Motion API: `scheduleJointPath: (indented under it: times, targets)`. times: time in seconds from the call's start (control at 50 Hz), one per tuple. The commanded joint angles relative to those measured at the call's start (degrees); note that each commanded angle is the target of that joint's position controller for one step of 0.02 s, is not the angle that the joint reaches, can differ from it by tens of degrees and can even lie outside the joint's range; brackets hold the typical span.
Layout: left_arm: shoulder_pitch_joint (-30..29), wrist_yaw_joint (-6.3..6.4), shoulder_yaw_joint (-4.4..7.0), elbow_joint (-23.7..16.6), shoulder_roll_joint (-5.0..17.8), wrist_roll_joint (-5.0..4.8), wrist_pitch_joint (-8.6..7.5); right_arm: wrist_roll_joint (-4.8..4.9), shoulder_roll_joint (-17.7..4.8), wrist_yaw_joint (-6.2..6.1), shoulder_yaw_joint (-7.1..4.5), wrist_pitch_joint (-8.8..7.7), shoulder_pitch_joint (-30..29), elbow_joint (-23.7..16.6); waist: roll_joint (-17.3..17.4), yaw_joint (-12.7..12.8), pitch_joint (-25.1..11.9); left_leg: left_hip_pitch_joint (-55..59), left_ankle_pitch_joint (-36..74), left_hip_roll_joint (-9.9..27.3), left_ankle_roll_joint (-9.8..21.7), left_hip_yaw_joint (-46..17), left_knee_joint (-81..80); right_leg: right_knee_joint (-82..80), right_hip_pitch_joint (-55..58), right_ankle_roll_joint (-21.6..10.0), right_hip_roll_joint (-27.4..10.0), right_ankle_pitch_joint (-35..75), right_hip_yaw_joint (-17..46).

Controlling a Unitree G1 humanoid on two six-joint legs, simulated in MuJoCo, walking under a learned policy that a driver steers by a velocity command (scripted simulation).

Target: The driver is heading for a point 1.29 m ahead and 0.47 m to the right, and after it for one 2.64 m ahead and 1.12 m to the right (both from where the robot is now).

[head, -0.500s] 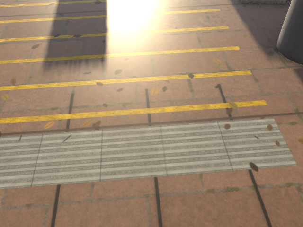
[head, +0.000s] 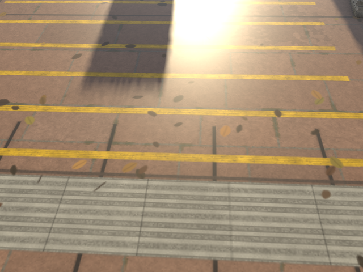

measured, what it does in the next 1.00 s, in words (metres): goes down, turning right: left foot 0.14 m lower, then right foot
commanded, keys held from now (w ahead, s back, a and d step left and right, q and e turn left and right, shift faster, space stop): w+shift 0.02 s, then w+e+shift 0.68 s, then e+shift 0.20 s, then shift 0.10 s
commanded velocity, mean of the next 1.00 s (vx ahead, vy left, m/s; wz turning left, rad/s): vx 0.85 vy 0.00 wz -0.67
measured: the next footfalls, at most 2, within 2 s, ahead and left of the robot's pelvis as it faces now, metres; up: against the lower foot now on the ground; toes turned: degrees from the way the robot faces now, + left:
left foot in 0.40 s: +0.52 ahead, +0.08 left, -0.14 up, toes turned -14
right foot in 0.80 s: +0.83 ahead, -0.23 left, -0.14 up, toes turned -37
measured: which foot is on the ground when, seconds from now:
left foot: up 0.00-0.38, down 0.40-0.78, up 0.80-1.00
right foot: down 0.00-0.42, up 0.44-0.78, down 0.80-1.00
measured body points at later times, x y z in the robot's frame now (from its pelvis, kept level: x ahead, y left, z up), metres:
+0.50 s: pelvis +0.44 -0.01 -0.16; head +0.46 -0.01 +0.29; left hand +0.43 +0.25 -0.30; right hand +0.55 -0.28 -0.26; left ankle +0.48 +0.09 -0.88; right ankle +0.20 -0.08 -0.65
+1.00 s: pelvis +0.80 -0.18 -0.15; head +0.84 -0.21 +0.30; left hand +1.08 -0.07 -0.27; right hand +0.78 -0.50 -0.23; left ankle +1.00 -0.09 -0.80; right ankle +0.80 -0.21 -0.88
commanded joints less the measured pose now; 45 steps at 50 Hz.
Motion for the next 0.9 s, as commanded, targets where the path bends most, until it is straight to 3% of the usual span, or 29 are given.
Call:
scheduleJointPath:
  times: [0.02,0.04,0.06,0.08,0.12,0.16,0.2,0.24,0.28,0.34,0.38,0.4,0.42,0.44,0.46,0.48,0.52,0.54,0.6,0.66,0.72,0.74,0.76,0.78,0.8,0.82,0.84,0.86,0.9]
  targets:
    - [31.43,-0.69,2.84,7.42,11.72,-0.32,-0.19,3.81,-0.47,-0.74,0.95,-2.42,-1.11,-6.92,-18.07,9.77,-13.83,-52.78,5.91,0.84,0.7,-4.64,39.5,10.95,48.02,-11.93,-22.91,15.76,34.51]
    - [26.27,-0.06,3.07,7.07,10.07,-1.41,-0.59,1.18,-4.72,-0.92,0.32,-2.19,-9.04,-6.88,-11.73,10.81,-7.53,-60.18,11.95,4.5,-1.24,-1.9,28.85,-3.61,40.96,-17.38,-24.89,-11.95,45.0]
    - [22.05,-0.17,1.41,6.85,3.94,-1.17,-0.97,-1.4,-8.76,-0.3,-1.08,-1.55,-16.22,-5.63,3.79,9.31,5.81,-57.1,17.63,11.11,-2.08,-2.19,16.82,-5.82,26.47,-14.96,-19.87,-20.49,36.01]
    - [19.97,-0.12,1.21,7.25,5.26,-0.18,-1.54,-2.16,-6.25,0.71,-0.6,-1.44,-17.97,-5.8,-0.44,7.84,9.4,-53.66,15.83,12.19,-3.11,-1.25,12.66,-4.69,16.35,-15.4,-17.6,-21.51,39.22]
    - [19.6,1.42,-0.44,9.47,2.35,-1.49,-3.51,-0.83,-3.15,2.5,0.69,-0.62,-27.37,-9.4,1.2,3.62,15.6,-41.64,30.65,15.95,-8.3,-0.97,-14.78,-8.52,-5.11,-12.59,-9.15,-15.36,28.84]
    - [17.04,2.38,1.48,8.81,8.86,-1.38,-3.31,-2.36,-1.94,4.05,1.45,-0.86,-28.01,-8.08,-4.84,3.37,11.46,-25.48,41.24,14.11,-10.35,3.69,-25.97,-9.08,-11.08,-12.98,-5.73,2.68,23.31]
    - [18.15,1.9,0.94,9.46,5.08,-2.42,-4.44,-0.08,-3.71,4.25,0.61,-2.32,-28.59,-7.14,-0.01,3.41,8.94,-27.36,63.7,14.28,-8.92,2.47,-34.29,-0.26,-6.11,-11.74,-3.37,7.68,21.01]
    - [18.43,1.12,0.11,9.19,2.99,-3.48,-4.41,0.06,0.67,4.98,1.98,-2.55,-31.39,-7.59,1.66,5.69,6.17,-10.05,75.53,11.36,-7.86,6.05,-44.24,-0.04,-14.02,-8.71,0.41,-0.87,17.34]
    - [22.69,0.74,-0.13,11.06,3.08,-1.74,-3.19,0.9,1.21,4.65,2.36,-1.57,-34.78,-9.53,-2.94,8.24,7.14,-7.14,69.47,10.59,-7.77,6.04,-44.85,3.96,-12.73,-8.43,0.33,-3.13,18.86]
    - [27.71,1.67,-0.16,12.93,3.79,0.54,-1.77,1.31,-1.01,3.01,1.75,-2.68,-35.28,-10.6,1.49,10.06,9.11,-12.25,60.35,11.12,-8.75,4.01,-57.95,14.99,5.8,-8.12,0.92,5.86,21.79]
    - [27.67,2.27,0.47,14.89,6.99,0.69,-0.32,1.05,-4.68,1.5,-0.34,-3.76,-20.13,-5.97,2.18,2.61,2.39,2.48,59.63,12.39,-8.05,3.07,-64.06,38.54,8.13,-8.77,2.22,20.56,20.32]
    - [25.43,1.99,0.52,14.5,6.37,-0.39,-0.36,0.38,-7.61,0.67,-1.79,-3.41,-6.99,-2.05,4.34,-3.46,-2.87,20.73,58.84,15.75,-7.18,0.94,-60.66,55.3,-3.84,-8.17,3.25,10.56,17.04]
    - [23.53,2.1,-0.2,12.46,0.84,-2.87,-1.32,-1.79,-8.23,0.76,-1.7,-3.26,0.43,-0.81,9.52,-4.08,-8.44,39.94,73.16,24.52,-6.55,-3.23,-42.08,75.03,-25.03,-7.01,6.96,-29.3,13.08]
    - [28.95,4.1,-0.66,10.58,0.57,-4.8,-1.52,-1.99,-7.61,1.82,-1.32,-3.13,1.96,-1.44,11.5,-0.66,-16.75,49.94,88.95,34.75,-6.31,-10.95,-32.58,81.91,-35.21,-6.61,2.41,-29.83,8.86]
    - [23.3,4.55,-0.71,8.32,3.63,-4.43,-0.89,-0.92,-10.45,1.88,-2.73,-3.4,-0.28,-1.48,17.21,-3.7,-20.75,48.71,49.83,40.34,3.25,-25.31,-44.94,83.81,-45.23,-4.76,1.92,-22.89,3.5]
    - [14.43,3.56,-0.27,7.09,4.55,-1.79,-0.09,-1.39,-5.01,1.48,-2.09,-3.19,-4.14,-2.38,8.91,-4.11,-11.23,34.45,18.37,35.26,2.53,-25.13,-58.06,76.6,-45.6,-5.53,-2.15,-14.94,2.26]
    - [5.55,0.44,0.39,4.75,3.31,0.39,0.15,-1.93,0.94,1.29,-0.11,-4.84,-7.32,-0.24,4.2,-0.87,4.38,13.49,31.97,32.15,0.24,-18.99,-59.64,67.95,-42.06,-5.32,-5.4,-7.25,4.37]
    - [1.8,-0.88,-0.11,2.55,-0.15,-0.19,0.99,-0.06,1.79,0.77,0.37,-5.82,-6.8,2.49,4.38,2.68,8.25,4.08,41.34,29.8,-1.8,-11.23,-61.89,60.24,-37.74,-3.91,-6.8,-5.95,5.23]
    - [-0.13,-2.96,-1.75,-1.22,-3.16,0.2,2.16,1.86,2.07,0.72,0.59,-6.68,-14.25,1.97,9.92,8.32,8.39,-7.98,52.24,25.09,-5.37,3.26,-69.03,42.89,-25.36,-2.73,-7.38,3.96,1.93]
    - [-4.93,-3.6,-2.54,-3.6,-1.61,-0.5,2.07,2.09,-0.73,0.77,0.24,-5.95,-13.91,1.58,6.02,8.34,9.33,-5.24,67.6,23.85,-7.1,13.76,-70.42,29.76,-21.37,-4.81,-5.8,8.39,-4.28]
    - [-6.7,-3.71,-2.41,-3.0,1.78,-0.41,1.53,1.52,-4.42,-0.41,-0.24,-4.45,-8.63,1.84,3.09,7.79,7.38,1.63,92.78,20.02,-9.12,19.83,-61.94,19.01,-9.95,-6.69,3.35,9.57,-13.9]
    - [-1.57,-3.85,-2.04,-1.56,2.87,-0.46,1.6,1.46,-6.87,-1.15,-0.43,-4.19,-7.74,0.99,4.1,9.93,1.9,1.31,104.6,21.34,-9.67,19.85,-50.9,19.09,-0.56,-7.43,5.74,9.31,-13.49]
    - [11.14,-3.59,-1.15,0.42,4.71,0.96,1.88,1.48,-9.32,-1.36,-0.61,-4.69,-10.82,-0.37,7.08,16.19,-2.03,-8.97,90.99,27.45,-9.87,15.76,-37.49,15.15,15.75,-9.74,0.82,10.57,-3.05]
    - [20.6,-2.55,1.56,5.41,10.91,0.22,1.92,2.24,-9.83,-0.39,-1.09,-4.47,-15.52,-1.44,0.95,21.11,-5.55,-12.07,75.29,19.27,-10.71,18.09,-17.55,11.6,25.97,-12.0,4.74,14.77,-5.08]
    - [20.49,-1.04,2.51,6.18,14.2,-0.54,2.24,2.2,-7.74,1.18,-0.97,-3.99,-14.78,-3.95,-11.5,17.72,-4.13,-24.77,18.95,7.7,-11.7,20.17,5.77,8.38,33.42,-17.52,-3.27,38.88,5.5]
    - [18.94,-0.55,2.98,3.89,19.47,-0.92,2.33,1.47,-5.65,0.13,-0.16,-3.24,-8.32,-8.65,-10.92,11.38,-14.85,-33.63,8.69,8.51,-12.24,9.53,18.59,12.23,43.34,-25.23,-15.7,68.29,25.28]
    - [16.15,-0.73,2.86,-1.83,18.0,-1.92,1.1,3.01,-7.19,0.44,0.38,-6.57,-12.9,-12.66,-10.12,13.38,-24.7,-39.35,7.51,7.03,-12.91,-4.32,18.95,3.39,48.85,-30.05,-17.68,43.81,37.57]
    - [10.79,-0.68,3.18,-3.21,16.79,-2.05,-0.02,4.19,-7.36,0.42,0.38,-7.54,-15.6,-14.65,-1.67,10.49,-18.35,-43.72,11.46,7.84,-12.58,-4.37,12.97,-4.58,41.19,-27.58,-16.95,21.73,41.4]
    - [-1.13,-0.43,2.1,-6.62,12.9,-3.6,-1.09,2.98,-9.09,-0.51,-0.67,-6.1,-15.38,-12.55,10.36,2.31,-4.13,-38.35,16.59,11.88,-13.88,-3.26,3.07,-7.74,18.23,-22.06,-13.28,24.2,34.87]
Velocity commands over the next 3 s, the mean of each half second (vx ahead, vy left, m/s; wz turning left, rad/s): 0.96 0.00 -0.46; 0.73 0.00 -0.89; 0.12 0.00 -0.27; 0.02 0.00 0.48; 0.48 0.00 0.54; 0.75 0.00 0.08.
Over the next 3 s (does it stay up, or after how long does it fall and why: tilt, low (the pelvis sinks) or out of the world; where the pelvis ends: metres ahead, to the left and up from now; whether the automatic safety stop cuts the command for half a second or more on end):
stays up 1.42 -0.38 -0.14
